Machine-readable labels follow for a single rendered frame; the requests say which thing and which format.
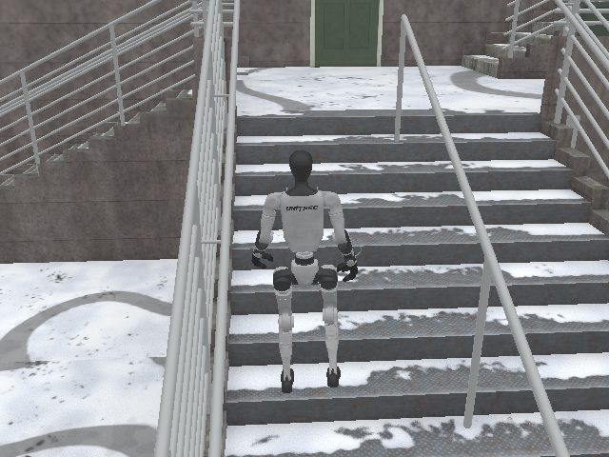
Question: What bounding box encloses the humanoid robot torso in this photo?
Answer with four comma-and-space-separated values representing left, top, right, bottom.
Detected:
281, 187, 324, 286

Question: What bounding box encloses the left robot upper arm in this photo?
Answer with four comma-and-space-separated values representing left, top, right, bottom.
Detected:
259, 192, 282, 244

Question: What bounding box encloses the robot left forearm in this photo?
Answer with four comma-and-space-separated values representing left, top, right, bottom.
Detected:
253, 230, 268, 258

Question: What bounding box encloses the left robot hand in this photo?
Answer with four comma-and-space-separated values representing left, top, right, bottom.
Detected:
251, 253, 273, 268

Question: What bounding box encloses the left robot shin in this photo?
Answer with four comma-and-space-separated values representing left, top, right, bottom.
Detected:
278, 315, 293, 381

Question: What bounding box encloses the robot right forearm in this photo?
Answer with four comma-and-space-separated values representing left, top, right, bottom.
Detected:
338, 230, 357, 267

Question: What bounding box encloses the right robot hand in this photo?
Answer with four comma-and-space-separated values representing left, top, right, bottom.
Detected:
337, 263, 358, 282

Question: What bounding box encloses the right robot upper arm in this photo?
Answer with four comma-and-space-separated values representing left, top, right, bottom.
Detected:
322, 191, 347, 245

